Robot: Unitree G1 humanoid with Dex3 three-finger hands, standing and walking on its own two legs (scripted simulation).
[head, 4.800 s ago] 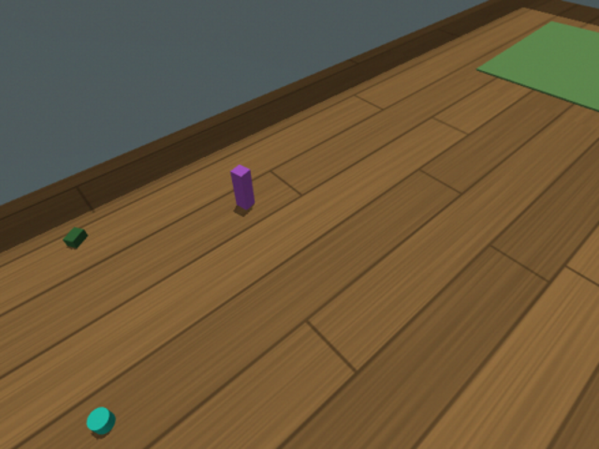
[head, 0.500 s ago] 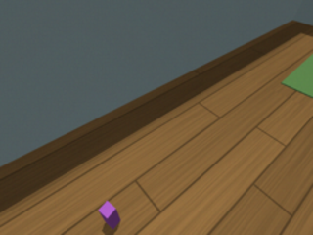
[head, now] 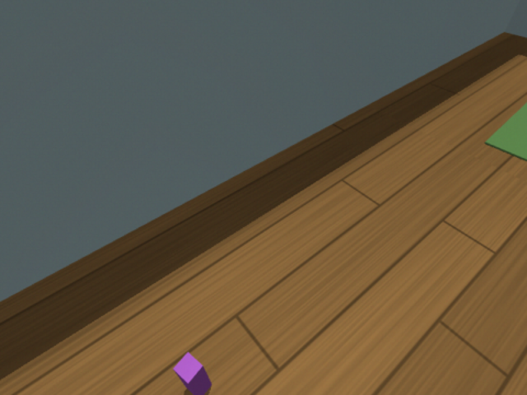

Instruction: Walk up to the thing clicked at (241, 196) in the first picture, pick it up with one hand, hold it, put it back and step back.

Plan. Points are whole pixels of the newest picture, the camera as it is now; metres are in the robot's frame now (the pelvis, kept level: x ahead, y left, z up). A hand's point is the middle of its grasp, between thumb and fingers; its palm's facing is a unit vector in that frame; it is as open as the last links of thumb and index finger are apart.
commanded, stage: walk up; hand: left
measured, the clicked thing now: (193, 377) +0.36 +0.25 -0.68
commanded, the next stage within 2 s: stand in 0.70 s
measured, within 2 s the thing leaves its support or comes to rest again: neither
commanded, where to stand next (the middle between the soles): +0.03 -0.01 m, yaw -2 degrees
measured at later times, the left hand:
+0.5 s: hand out of the picture +0.09 +0.25 -0.16, palm faces -0.03 -0.95 -0.32, open 7.4 cm
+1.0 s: hand out of the picture +0.09 +0.25 -0.15, palm faces -0.02 -0.94 -0.34, open 7.4 cm
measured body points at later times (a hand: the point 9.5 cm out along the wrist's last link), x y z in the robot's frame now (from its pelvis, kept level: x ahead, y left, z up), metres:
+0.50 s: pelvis +0.00 +0.00 +0.00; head +0.02 +0.00 +0.45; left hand +0.09 +0.30 -0.13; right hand +0.06 -0.30 -0.14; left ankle +0.00 +0.13 -0.75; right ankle +0.01 -0.13 -0.75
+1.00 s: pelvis +0.01 +0.00 +0.00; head +0.02 +0.00 +0.45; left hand +0.09 +0.30 -0.13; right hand +0.09 -0.30 -0.13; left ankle +0.00 +0.13 -0.75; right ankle +0.01 -0.13 -0.75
